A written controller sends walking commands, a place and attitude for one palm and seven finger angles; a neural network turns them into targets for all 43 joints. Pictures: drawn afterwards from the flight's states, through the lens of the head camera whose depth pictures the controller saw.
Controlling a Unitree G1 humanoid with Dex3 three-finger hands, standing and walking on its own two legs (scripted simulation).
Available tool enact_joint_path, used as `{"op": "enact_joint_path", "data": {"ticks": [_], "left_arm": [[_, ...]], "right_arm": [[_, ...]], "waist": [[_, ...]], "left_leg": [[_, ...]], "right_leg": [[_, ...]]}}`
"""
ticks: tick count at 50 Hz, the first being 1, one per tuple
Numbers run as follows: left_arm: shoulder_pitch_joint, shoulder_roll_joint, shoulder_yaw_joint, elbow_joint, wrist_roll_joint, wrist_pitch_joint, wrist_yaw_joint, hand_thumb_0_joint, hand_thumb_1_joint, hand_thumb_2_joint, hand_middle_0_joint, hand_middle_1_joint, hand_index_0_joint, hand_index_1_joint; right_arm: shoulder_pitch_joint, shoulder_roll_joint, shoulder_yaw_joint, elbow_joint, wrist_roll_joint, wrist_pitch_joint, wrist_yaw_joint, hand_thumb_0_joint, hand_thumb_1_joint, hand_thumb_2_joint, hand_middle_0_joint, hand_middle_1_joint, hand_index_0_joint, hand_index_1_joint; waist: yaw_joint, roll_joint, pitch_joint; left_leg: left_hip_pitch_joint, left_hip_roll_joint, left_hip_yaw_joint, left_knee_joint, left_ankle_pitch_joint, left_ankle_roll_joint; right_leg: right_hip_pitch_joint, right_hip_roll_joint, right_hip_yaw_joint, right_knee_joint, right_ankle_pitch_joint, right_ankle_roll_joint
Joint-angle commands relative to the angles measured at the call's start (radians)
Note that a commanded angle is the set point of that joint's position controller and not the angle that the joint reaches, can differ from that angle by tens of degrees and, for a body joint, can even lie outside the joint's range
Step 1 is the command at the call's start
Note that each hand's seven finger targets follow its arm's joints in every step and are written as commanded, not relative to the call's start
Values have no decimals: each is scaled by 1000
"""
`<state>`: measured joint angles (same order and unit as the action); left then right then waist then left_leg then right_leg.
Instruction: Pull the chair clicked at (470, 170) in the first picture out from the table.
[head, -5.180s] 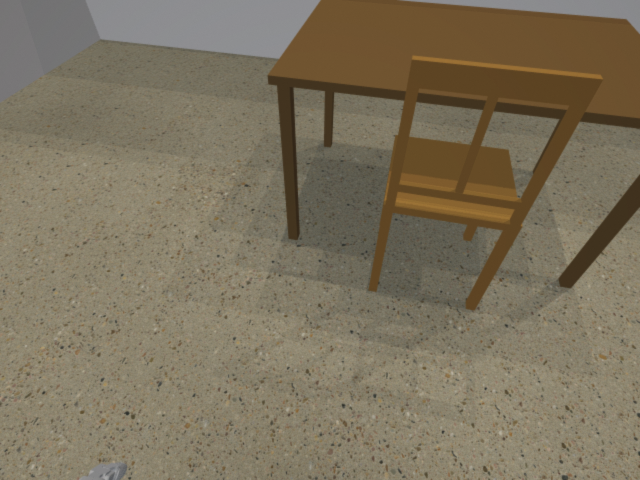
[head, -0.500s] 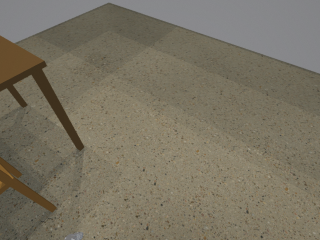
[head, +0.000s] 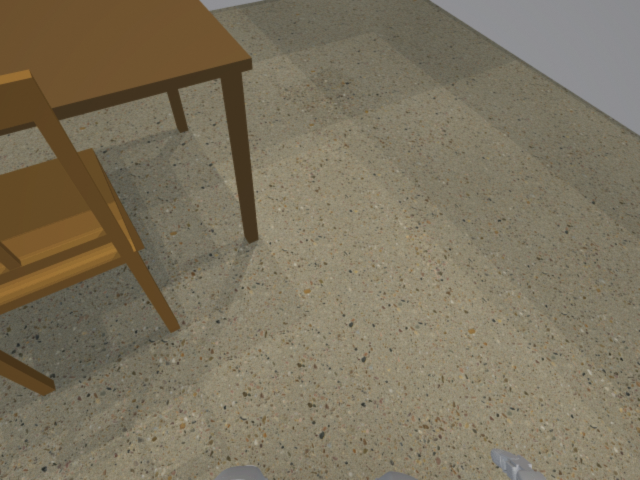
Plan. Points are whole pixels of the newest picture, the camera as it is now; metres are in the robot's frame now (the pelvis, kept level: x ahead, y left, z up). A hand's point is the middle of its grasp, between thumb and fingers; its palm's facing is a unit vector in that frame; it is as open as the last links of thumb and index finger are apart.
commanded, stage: turn to face it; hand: left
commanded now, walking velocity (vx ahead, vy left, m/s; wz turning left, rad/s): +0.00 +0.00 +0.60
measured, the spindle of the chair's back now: out of the picture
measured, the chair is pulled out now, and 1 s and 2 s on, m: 0.00 0.00 0.00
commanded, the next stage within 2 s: take the last steps up to it in 0.90 s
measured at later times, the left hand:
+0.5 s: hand out of the picture +0.05 +0.17 -0.13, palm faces +0.33 -0.90 -0.28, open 7.4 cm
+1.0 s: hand out of the picture -0.05 +0.22 -0.15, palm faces +0.54 -0.81 -0.24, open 7.4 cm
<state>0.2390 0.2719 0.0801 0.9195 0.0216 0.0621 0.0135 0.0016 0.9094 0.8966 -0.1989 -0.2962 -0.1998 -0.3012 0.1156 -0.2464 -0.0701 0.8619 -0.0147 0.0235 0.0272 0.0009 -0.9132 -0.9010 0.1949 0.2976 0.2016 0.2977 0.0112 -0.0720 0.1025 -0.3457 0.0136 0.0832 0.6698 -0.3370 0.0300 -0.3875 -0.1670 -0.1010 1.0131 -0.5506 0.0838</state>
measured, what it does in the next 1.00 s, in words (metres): steps on the spot, turning left: right foot, then left foot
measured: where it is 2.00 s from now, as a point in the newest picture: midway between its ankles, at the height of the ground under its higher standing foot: (234, 476)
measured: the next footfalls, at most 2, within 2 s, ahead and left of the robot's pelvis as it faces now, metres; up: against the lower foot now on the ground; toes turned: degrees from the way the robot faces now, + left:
right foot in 0.32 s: +0.09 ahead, -0.14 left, +0.00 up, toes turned +9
left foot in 0.72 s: +0.00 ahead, +0.11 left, +0.00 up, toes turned +32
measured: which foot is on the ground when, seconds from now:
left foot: down 0.00-0.30, up 0.32-0.70, down 0.72-1.00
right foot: up 0.00-0.30, down 0.32-0.72, up 0.74-1.00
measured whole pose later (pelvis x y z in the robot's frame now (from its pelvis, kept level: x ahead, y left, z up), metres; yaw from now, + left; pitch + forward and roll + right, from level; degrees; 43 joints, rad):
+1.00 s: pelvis +0.01 +0.01 +0.02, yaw +31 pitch -1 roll -1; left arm 0.22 0.24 0.06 0.96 0.02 0.05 0.01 0.00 0.91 0.90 -0.19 -0.30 -0.19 -0.30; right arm 0.15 -0.18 -0.03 0.94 -0.02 0.03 0.00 0.00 -0.91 -0.90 0.20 0.30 0.21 0.30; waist 0.01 -0.02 0.07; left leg -0.20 -0.01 0.03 0.47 -0.25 0.05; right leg -0.41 -0.08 -0.04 0.93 -0.45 0.07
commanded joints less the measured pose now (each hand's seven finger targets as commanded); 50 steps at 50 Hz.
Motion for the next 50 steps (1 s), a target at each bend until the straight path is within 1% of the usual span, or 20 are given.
{"op": "enact_joint_path", "data": {"ticks": [1,3,10,13,14,15,16,17,18,20,22,26,31,34,35,36,37,38,41,50], "left_arm": [[-75,68,20,-115,-7,-38,-4,0,900,900,-200,-300,-200,-300],[-39,60,19,-100,-7,-32,-8,0,900,900,-200,-300,-200,-300],[-53,43,9,-129,-13,-36,-1,0,900,900,-200,-300,-200,-300],[33,51,12,-117,-18,-51,5,0,900,900,-200,-300,-200,-300],[76,80,18,-110,-14,-61,9,0,900,900,-200,-300,-200,-300],[97,171,36,-116,5,-73,18,0,900,900,-200,-300,-200,-300],[73,241,40,-136,6,-69,19,0,900,900,-200,-300,-200,-300],[42,194,39,-140,-1,-71,25,0,900,900,-200,-300,-200,-300],[-12,168,30,-149,-2,-68,23,0,900,900,-200,-300,-200,-300],[-79,103,8,-155,0,-73,21,0,900,900,-200,-300,-200,-300],[-58,96,6,-144,5,-76,24,0,900,900,-200,-300,-200,-300],[43,124,12,-97,7,-70,21,0,900,900,-200,-300,-200,-300],[78,154,25,-61,13,-64,20,0,900,900,-200,-300,-200,-300],[49,154,28,-49,-2,-57,14,0,900,900,-200,-300,-200,-300],[56,120,23,-67,-11,-54,8,0,900,900,-200,-300,-200,-300],[22,47,-3,-106,-12,-52,2,0,900,900,-200,-300,-200,-300],[-21,51,-9,-112,-5,-38,13,0,900,900,-200,-300,-200,-300],[-50,43,-5,-92,-9,-35,17,0,900,900,-200,-300,-200,-300],[-4,52,-3,-35,-9,-34,2,0,900,900,-200,-300,-200,-300],[-25,10,-15,-36,-10,-30,6,0,900,900,-200,-300,-200,-300]], "right_arm": [[68,-192,-43,-44,-8,-15,-36,0,-900,-900,200,300,200,300],[38,-185,-39,-53,-8,-17,-35,0,-900,-900,200,300,200,300],[48,-195,-51,-41,-12,-2,-30,0,-900,-900,200,300,200,300],[7,-188,-55,-57,-7,5,-27,0,-900,-900,200,300,200,300],[1,-164,-53,-62,-1,4,-24,0,-900,-900,200,300,200,300],[36,-89,-44,-75,9,3,-18,0,-900,-900,200,300,200,300],[46,-77,-43,-95,2,5,-17,0,-900,-900,200,300,200,300],[31,-116,-53,-76,-10,18,-18,0,-900,-900,200,300,200,300],[18,-108,-55,-64,-9,24,-11,0,-900,-900,200,300,200,300],[43,-95,-48,-30,-13,30,2,0,-900,-900,200,300,200,300],[46,-73,-38,-20,-9,32,6,0,-900,-900,200,300,200,300],[-25,-54,-25,-32,-4,35,5,0,-900,-900,200,300,200,300],[-39,-36,-4,-36,4,16,0,0,-900,-900,200,300,200,300],[64,-72,-8,-7,-1,0,-7,0,-900,-900,200,300,200,300],[120,-157,-28,-2,-9,-11,-11,0,-900,-900,200,300,200,300],[179,-255,-48,3,-6,-11,-16,0,-900,-900,200,300,200,300],[206,-252,-46,29,-1,-7,-29,0,-900,-900,200,300,200,300],[177,-227,-40,33,-4,-11,-43,0,-900,-900,200,300,200,300],[48,-145,-9,5,-5,-15,-49,0,-900,-900,200,300,200,300],[80,-133,-13,39,-10,-8,-45,0,-900,-900,200,300,200,300]], "waist": [[-45,258,-174],[-28,238,-169],[-34,240,-156],[14,224,-170],[39,148,-179],[43,-126,-193],[34,-239,-177],[30,-187,-156],[6,-144,-91],[-30,-95,-49],[-23,-103,-67],[26,-106,-81],[46,-151,-146],[-19,-88,-187],[-51,101,-242],[-79,379,-235],[-92,317,-230],[-83,349,-197],[-21,240,-128],[-32,211,-114]], "left_leg": [[213,247,-300,-273,553,129],[173,209,-271,-291,493,119],[136,191,-376,-272,456,137],[28,153,-398,-193,426,102],[-48,99,-369,-117,321,56],[-226,-33,-229,104,26,-27],[-280,-88,-142,341,-268,-74],[-259,-35,-196,480,-237,-60],[-264,-18,-177,564,-176,-65],[-255,13,-135,607,-59,-85],[-229,18,-97,534,-56,-98],[-187,14,-43,361,-93,-103],[-71,3,13,83,-120,-80],[159,-2,34,-218,129,-53],[355,140,-136,-272,384,11],[446,384,-415,-290,803,139],[386,406,-395,-281,847,198],[349,361,-368,-273,838,197],[236,249,-233,-289,720,146],[210,228,-274,-334,516,153]], "right_leg": [[-194,29,92,175,91,8],[-140,52,85,98,122,10],[-23,119,74,-185,116,3],[175,147,58,-429,253,-6],[290,109,83,-588,336,-14],[417,-140,334,-728,348,-87],[336,-348,499,-751,450,-200],[243,-324,449,-756,389,-227],[172,-270,391,-756,341,-217],[151,-178,194,-711,434,-190],[195,-165,114,-686,548,-185],[270,-184,59,-661,673,-195],[349,-202,21,-568,853,-197],[258,-163,-58,-408,802,-113],[77,-94,-98,-223,603,-52],[-167,27,-82,-17,-64,6],[-170,31,30,70,-122,-6],[-188,32,68,117,-75,-7],[-125,41,73,105,80,-11],[-19,99,54,-165,112,-17]]}}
